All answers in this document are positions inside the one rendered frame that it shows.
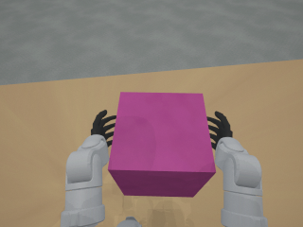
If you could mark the left robot forearm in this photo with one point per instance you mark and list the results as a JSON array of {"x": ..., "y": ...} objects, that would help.
[{"x": 83, "y": 184}]

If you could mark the robot right hand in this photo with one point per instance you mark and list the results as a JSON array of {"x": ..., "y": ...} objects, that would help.
[{"x": 222, "y": 131}]

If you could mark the right robot forearm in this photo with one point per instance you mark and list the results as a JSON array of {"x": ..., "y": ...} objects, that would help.
[{"x": 242, "y": 185}]

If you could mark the carton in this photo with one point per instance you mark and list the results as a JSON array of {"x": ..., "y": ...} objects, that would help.
[{"x": 161, "y": 145}]

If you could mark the robot left hand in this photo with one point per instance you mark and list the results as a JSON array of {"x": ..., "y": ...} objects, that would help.
[{"x": 100, "y": 130}]

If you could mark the left robot shin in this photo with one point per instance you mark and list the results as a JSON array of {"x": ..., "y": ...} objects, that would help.
[{"x": 130, "y": 218}]

